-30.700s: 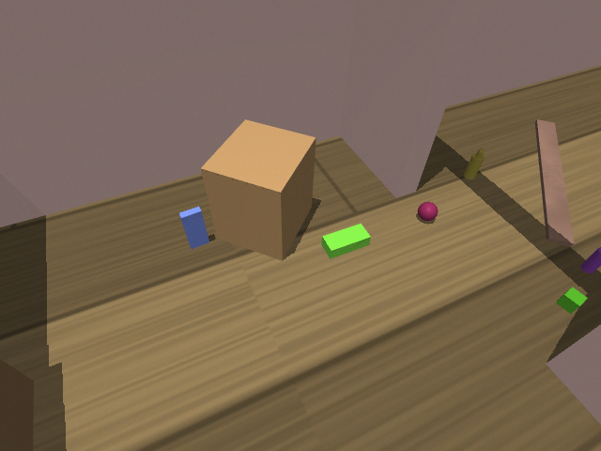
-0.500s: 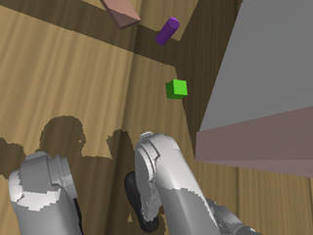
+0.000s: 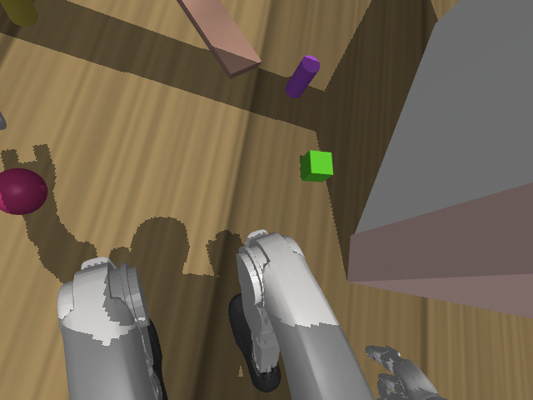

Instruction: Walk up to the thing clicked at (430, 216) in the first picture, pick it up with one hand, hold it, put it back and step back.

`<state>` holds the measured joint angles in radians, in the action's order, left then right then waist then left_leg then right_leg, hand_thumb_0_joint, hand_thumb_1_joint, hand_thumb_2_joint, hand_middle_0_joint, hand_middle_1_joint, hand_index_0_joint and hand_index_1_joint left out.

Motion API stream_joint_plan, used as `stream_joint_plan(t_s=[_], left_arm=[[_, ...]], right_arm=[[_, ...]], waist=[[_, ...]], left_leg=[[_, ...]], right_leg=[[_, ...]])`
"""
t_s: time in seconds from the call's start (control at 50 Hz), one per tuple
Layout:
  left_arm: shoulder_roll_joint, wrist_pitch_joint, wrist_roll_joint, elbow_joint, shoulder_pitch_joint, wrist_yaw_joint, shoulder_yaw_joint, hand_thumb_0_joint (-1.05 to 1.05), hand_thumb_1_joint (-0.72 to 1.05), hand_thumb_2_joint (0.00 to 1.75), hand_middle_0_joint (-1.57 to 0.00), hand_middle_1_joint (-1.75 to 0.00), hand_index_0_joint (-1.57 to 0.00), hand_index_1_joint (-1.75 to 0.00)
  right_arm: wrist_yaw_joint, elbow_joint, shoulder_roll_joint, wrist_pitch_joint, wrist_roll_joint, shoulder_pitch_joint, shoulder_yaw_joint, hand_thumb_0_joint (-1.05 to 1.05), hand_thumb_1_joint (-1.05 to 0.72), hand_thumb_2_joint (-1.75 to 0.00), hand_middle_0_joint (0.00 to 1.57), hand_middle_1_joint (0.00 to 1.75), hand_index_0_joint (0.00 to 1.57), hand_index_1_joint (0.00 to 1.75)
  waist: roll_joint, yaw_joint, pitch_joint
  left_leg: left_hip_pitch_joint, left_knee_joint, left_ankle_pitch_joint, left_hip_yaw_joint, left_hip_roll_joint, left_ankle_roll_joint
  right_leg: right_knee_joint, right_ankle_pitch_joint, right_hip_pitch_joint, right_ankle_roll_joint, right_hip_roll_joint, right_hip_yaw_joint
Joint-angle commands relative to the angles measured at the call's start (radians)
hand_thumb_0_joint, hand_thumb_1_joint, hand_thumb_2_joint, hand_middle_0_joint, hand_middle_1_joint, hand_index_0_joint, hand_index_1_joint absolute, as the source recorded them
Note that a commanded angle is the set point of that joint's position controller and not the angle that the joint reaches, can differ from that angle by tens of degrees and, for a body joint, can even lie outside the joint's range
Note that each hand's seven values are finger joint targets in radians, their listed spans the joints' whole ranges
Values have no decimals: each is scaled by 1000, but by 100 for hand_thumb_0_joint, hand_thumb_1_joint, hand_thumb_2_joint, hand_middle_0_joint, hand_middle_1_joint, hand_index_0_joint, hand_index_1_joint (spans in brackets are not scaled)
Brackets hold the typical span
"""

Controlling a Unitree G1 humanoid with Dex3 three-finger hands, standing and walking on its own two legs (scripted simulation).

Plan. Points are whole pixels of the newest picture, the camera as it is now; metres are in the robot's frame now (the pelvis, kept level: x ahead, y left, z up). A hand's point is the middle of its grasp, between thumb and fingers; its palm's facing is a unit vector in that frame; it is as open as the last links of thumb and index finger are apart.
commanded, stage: withdraw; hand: left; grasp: from above
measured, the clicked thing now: (19, 191) +0.49 +0.33 -0.32
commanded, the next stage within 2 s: home in 0.10 s
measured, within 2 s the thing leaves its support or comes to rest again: neither
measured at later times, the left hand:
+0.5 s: hand out of the picture +0.45 +0.34 -0.09, palm faces -0.35 -0.25 -0.90, open 12.2 cm
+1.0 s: hand out of the picture +0.27 +0.27 +0.12, palm faces -0.01 -0.87 -0.49, open 7.5 cm
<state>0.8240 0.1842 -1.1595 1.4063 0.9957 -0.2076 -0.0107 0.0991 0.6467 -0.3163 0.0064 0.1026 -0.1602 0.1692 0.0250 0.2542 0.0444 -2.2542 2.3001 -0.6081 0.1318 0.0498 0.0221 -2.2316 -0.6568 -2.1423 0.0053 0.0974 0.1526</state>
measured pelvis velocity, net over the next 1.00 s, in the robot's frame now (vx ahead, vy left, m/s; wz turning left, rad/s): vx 0.03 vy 0.01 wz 0.14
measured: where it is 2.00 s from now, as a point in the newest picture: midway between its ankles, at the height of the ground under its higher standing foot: (207, 373)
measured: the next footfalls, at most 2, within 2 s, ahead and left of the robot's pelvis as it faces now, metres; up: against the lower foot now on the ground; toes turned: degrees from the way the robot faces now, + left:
none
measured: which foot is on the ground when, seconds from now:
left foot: down 0.00-1.00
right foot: down 0.00-1.00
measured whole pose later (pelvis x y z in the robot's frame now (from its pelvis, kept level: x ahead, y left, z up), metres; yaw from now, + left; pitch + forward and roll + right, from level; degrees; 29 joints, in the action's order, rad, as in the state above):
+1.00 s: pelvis +0.03 +0.01 +0.22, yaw +8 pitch +25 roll -5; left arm 0.39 -0.21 -0.20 0.30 0.00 -0.06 0.03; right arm -0.05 0.57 -0.23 0.08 -0.05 -0.10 0.04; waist -0.03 0.06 0.19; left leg -1.48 1.60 -0.57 0.07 0.02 0.01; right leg -1.55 -0.62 -1.38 0.01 0.07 0.07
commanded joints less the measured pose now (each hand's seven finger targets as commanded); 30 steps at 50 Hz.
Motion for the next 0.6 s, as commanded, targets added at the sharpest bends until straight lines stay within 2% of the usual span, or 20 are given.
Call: stream_joint_plan(t_s=[0.0,0.08,0.12,0.18,0.2,0.22,0.26,0.3,0.32,0.36,0.38,0.42,0.46,0.48,0.5,0.52,0.58], left_arm=[[303,41,-26,-82,315,-79,73,0,-51,98,-7,-101,-8,-100],[392,68,-45,-177,339,-118,135,0,-51,98,-8,-100,-9,-99],[383,65,-33,-251,348,-132,149,0,-50,97,-8,-100,-9,-98],[388,44,-20,-341,334,-137,164,0,-51,97,-8,-98,-9,-97],[360,30,-16,-357,323,-133,148,0,-43,89,-16,-90,-17,-89],[344,15,-8,-373,304,-124,145,0,-35,85,-23,-82,-21,-81],[361,-12,24,-426,286,-105,163,0,-19,90,-24,-66,-22,-67],[313,-46,67,-440,215,-75,156,0,-17,83,-22,-58,-20,-60],[276,-63,88,-439,175,-52,143,0,-10,83,-22,-56,-20,-58],[240,-86,140,-494,108,-6,141,0,3,81,-21,-50,-19,-51],[213,-101,171,-522,39,21,134,0,11,82,-21,-48,-20,-49],[159,-130,251,-603,-58,66,130,0,26,83,-21,-44,-19,-45],[109,-158,344,-673,-148,106,137,0,42,86,-21,-41,-20,-42],[93,-168,384,-726,-183,125,134,0,50,89,-21,-40,-20,-41],[53,-177,420,-749,-222,143,117,0,58,89,-21,-38,-20,-38],[40,-183,451,-815,-248,158,119,0,65,85,-20,-34,-19,-34],[7,-194,545,-944,-334,169,144,0,89,90,-20,-30,-20,-30]], right_arm=[[-18,-12,-210,9,17,-150,-50,0,-89,-89,20,30,20,30],[-18,-7,-223,10,33,-171,-58,0,-89,-89,20,30,20,30],[-15,-7,-226,16,35,-188,-73,0,-89,-89,20,30,20,30],[-11,2,-233,21,27,-214,-104,0,-90,-89,20,30,20,30],[-10,6,-227,21,24,-230,-112,0,-88,-90,20,30,20,30],[-8,13,-223,21,20,-237,-123,0,-88,-90,20,30,20,30],[-8,9,-225,15,6,-254,-145,0,-88,-90,20,30,20,30],[-7,16,-219,7,-8,-256,-161,0,-89,-90,20,30,20,30],[-6,11,-214,3,-15,-255,-170,0,-89,-90,20,30,20,30],[-8,-4,-206,-8,-35,-251,-191,0,-89,-90,20,30,20,30],[-6,-13,-198,-13,-46,-244,-200,0,-89,-90,20,30,20,30],[-6,-29,-177,-20,-64,-231,-208,0,-89,-90,20,30,20,30],[-11,-42,-165,-24,-80,-204,-204,0,-89,-90,20,30,20,30],[-15,-48,-156,-24,-88,-188,-203,0,-90,-90,20,30,20,30],[-21,-50,-151,-23,-93,-176,-206,0,-90,-90,20,30,20,30],[-25,-62,-151,-21,-98,-165,-210,0,-90,-90,20,30,20,30],[-36,-94,-132,-12,-113,-125,-219,0,-90,-90,20,30,20,30]], waist=[[-296,-2,555],[-392,-24,666],[-430,-26,730],[-491,-45,793],[-490,-34,790],[-470,-44,817],[-462,-67,875],[-449,-93,843],[-428,-93,833],[-413,-126,850],[-393,-142,855],[-318,-155,836],[-231,-148,766],[-219,-154,760],[-203,-148,720],[-204,-154,720],[-185,-170,725]], left_leg=[[405,-183,24,-30,-23,3],[479,-156,74,-31,-18,-4],[532,-155,104,-30,-18,-6],[594,-167,122,-33,-13,-8],[593,-180,120,-34,-14,-6],[609,-189,127,-34,-12,-4],[645,-207,146,-38,-13,0],[660,-259,135,-33,-16,-2],[676,-274,138,-27,-17,1],[710,-328,133,-20,-18,1],[728,-352,148,-21,-18,3],[711,-376,167,-40,-21,16],[660,-410,142,-43,-23,26],[672,-431,140,-43,-22,26],[677,-451,132,-45,-21,29],[707,-479,126,-41,-18,27],[755,-552,86,-42,-18,25]], right_leg=[[200,64,239,46,24,-8],[171,112,259,42,20,3],[158,144,249,40,13,19],[166,167,238,41,7,26],[175,174,249,38,5,28],[184,181,262,37,7,28],[213,192,287,36,6,18],[231,178,282,39,0,18],[244,177,278,39,1,17],[272,163,297,42,0,7],[291,171,323,42,0,-1],[351,195,399,37,4,-22],[399,192,439,33,3,-33],[417,194,470,32,3,-40],[443,189,476,32,1,-44],[464,184,493,33,-3,-47],[530,160,579,32,-8,-61]])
